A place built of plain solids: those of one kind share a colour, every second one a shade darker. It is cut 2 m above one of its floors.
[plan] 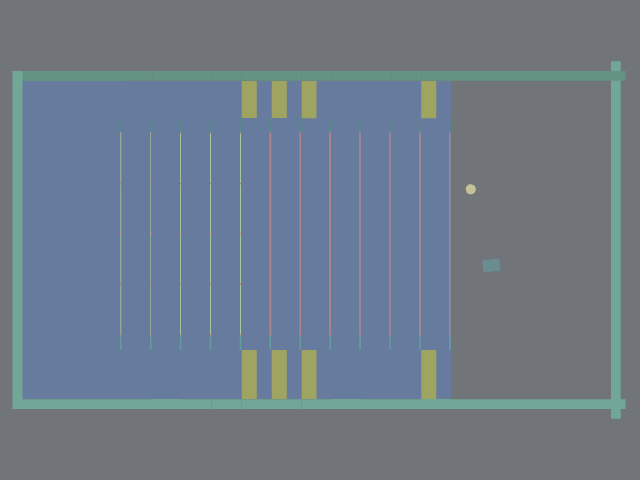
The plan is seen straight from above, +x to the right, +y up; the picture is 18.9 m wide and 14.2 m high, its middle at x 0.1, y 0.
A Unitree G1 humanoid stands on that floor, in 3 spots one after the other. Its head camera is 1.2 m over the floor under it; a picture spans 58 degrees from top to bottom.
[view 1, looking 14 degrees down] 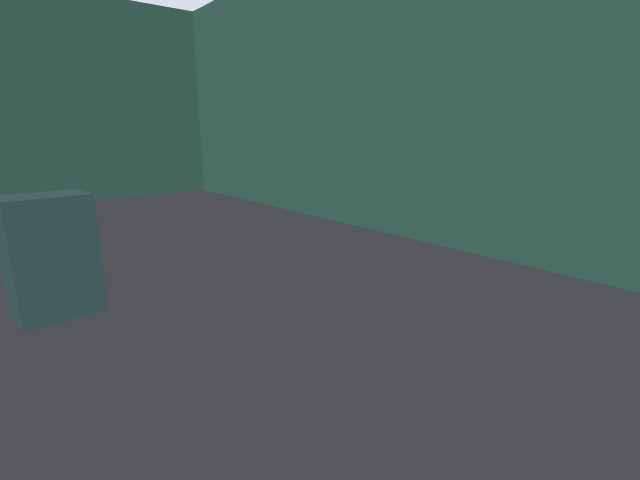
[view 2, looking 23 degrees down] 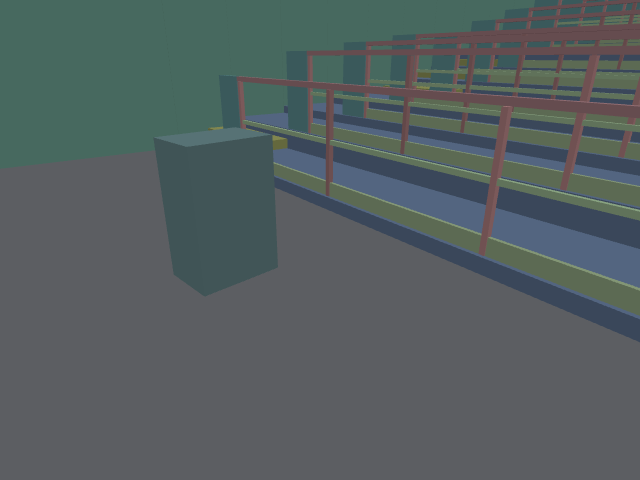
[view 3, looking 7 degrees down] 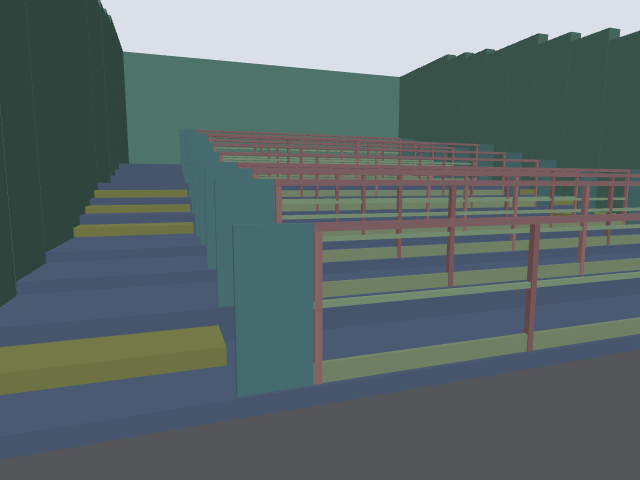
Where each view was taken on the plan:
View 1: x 4.82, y -4.02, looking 51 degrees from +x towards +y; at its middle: ground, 4.96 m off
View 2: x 6.13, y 1.46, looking -127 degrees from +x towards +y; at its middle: ground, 3.07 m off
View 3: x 6.13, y -3.54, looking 161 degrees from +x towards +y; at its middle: guardpost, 2.31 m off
